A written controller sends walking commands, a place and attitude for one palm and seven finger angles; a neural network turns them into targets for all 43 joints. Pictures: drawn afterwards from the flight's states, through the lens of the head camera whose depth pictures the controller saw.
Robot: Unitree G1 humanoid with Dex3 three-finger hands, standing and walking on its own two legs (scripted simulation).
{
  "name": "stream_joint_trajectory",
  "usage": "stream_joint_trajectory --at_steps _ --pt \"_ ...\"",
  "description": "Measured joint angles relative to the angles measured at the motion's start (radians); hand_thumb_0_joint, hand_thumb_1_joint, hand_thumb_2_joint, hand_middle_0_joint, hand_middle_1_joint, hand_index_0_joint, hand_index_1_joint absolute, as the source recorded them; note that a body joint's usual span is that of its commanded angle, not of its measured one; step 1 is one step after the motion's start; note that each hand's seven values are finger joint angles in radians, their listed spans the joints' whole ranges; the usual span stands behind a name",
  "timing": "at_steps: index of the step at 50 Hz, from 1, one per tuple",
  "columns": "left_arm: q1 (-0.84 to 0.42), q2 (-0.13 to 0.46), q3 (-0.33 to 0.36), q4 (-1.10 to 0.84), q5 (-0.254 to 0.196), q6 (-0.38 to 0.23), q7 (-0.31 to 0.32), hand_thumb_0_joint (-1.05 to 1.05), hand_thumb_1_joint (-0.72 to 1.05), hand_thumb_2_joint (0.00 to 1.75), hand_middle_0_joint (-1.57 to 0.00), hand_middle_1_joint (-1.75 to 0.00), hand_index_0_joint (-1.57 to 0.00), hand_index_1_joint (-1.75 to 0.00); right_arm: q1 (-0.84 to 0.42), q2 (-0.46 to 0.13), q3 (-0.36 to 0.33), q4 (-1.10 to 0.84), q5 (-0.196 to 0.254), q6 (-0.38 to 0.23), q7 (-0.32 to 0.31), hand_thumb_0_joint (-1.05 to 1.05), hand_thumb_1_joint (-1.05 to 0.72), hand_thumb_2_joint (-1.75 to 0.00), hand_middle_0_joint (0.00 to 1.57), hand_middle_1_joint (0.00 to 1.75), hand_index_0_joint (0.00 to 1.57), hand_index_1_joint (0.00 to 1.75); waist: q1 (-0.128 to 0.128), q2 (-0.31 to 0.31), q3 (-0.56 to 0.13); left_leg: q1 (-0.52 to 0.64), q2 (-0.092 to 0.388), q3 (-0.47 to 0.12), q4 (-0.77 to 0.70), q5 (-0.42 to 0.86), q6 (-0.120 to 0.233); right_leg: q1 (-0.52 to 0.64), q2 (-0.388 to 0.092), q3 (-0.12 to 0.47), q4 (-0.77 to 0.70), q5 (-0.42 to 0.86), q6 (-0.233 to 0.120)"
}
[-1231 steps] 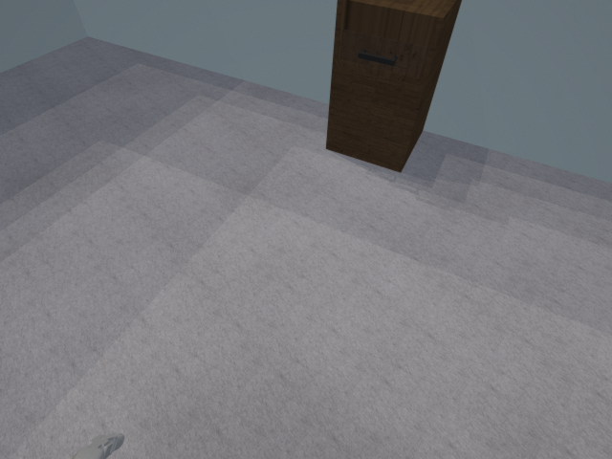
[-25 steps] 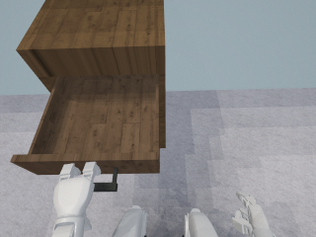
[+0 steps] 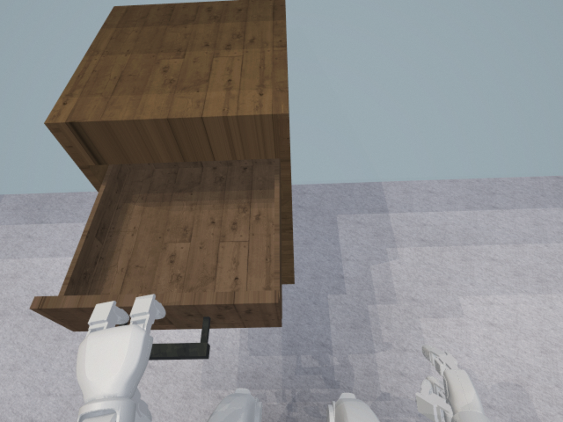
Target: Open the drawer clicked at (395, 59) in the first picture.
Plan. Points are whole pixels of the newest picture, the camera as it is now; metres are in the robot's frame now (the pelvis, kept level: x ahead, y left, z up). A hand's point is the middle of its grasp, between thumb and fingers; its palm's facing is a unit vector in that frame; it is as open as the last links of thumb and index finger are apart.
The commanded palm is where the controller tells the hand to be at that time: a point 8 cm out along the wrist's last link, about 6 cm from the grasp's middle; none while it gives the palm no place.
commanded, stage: lift the hand off the handle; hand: left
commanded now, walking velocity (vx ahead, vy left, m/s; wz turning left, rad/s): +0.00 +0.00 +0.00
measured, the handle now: (161, 338) +0.26 +0.23 -0.10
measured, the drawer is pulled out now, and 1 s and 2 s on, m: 0.30 0.30 0.30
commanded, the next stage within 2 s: draw the hand back to the body in 1.24 s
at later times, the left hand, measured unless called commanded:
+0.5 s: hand (125, 347) +0.22 +0.23 -0.01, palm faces -0.02 -0.08 -1.00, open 13.8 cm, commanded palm +0.20 +0.23 +0.04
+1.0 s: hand (118, 343) +0.22 +0.23 +0.03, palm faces +0.01 -0.12 -0.99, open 13.8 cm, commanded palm +0.20 +0.22 +0.08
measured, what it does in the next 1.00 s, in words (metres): stands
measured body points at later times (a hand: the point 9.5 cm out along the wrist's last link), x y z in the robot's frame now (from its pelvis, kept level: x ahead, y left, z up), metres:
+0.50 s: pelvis +0.01 +0.01 +0.02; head +0.06 -0.02 +0.47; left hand +0.22 +0.24 +0.05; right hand +0.19 -0.23 -0.09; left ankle +0.01 +0.13 -0.64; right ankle +0.01 -0.10 -0.64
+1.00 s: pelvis +0.02 +0.02 +0.04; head +0.06 -0.01 +0.49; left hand +0.21 +0.23 +0.08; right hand +0.21 -0.21 -0.06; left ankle +0.01 +0.14 -0.64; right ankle +0.01 -0.10 -0.64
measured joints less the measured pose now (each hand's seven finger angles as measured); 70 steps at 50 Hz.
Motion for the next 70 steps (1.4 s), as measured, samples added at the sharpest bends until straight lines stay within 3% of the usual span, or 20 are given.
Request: stream_joint_trajectory --at_steps 19,30,39,55,70 --pt "0.008 0.005 -0.018 -0.047 0.003 0.003 -0.029 0.0 -0.49 0.3 -0.32 -1.2 -0.32 -1.2 0.026 -0.001 0.001 -0.03 0.006 0.017 0.018 0.01 -0.91 -0.9 0.21 0.3 0.2 0.3 -0.001 0.008 0.015 0.098 -0.003 0.007 -0.078 0.023 0.01 0.101 -0.002 0.008 -0.085 0.027 0.01" --pt "0.051 0.012 -0.018 -0.075 -0.03 0.027 -0.072 0.0 -0.49 0.3 -0.32 -1.2 -0.32 -1.2 0.05 -0.004 0.01 -0.038 0.018 0.026 0.023 0.01 -0.91 -0.9 0.21 0.3 0.2 0.3 -0.001 0.01 0.026 0.185 -0.002 0.016 -0.154 0.04 0.015 0.186 -0.002 0.017 -0.162 0.047 0.016" --pt "0.092 0.024 -0.016 -0.141 -0.027 -0.011 -0.081 0.0 -0.49 0.3 -0.32 -1.2 -0.32 -1.2 0.047 -0.012 -0.002 -0.052 0.009 0.023 0.036 0.01 -0.91 -0.9 0.2 0.3 0.2 0.3 0.004 0.012 0.033 0.216 -0.003 0.014 -0.175 0.04 0.019 0.221 -0.003 0.016 -0.19 0.051 0.019" --pt "0.156 0.019 -0.037 -0.228 -0.033 0.025 -0.103 0.0 -0.49 0.3 -0.32 -1.2 -0.32 -1.2 0.041 0.006 0.014 -0.074 0.023 0.034 0.062 0.01 -0.91 -0.9 0.2 0.3 0.2 0.3 0.024 0.02 0.034 0.299 -0.005 0.023 -0.23 0.053 0.02 0.298 -0.004 0.025 -0.237 0.061 0.02" --pt "0.076 0.034 -0.022 -0.199 -0.036 -0.001 -0.161 -0.01 -0.49 0.3 -0.32 -1.2 -0.32 -1.2 0.038 -0.002 0.01 -0.074 0.023 0.03 0.044 0.01 -0.91 -0.9 0.2 0.3 0.2 0.3 0.024 0.013 0.067 0.319 -0.003 0.013 -0.264 0.082 0.01 0.318 -0.003 0.015 -0.264 0.083 0.01"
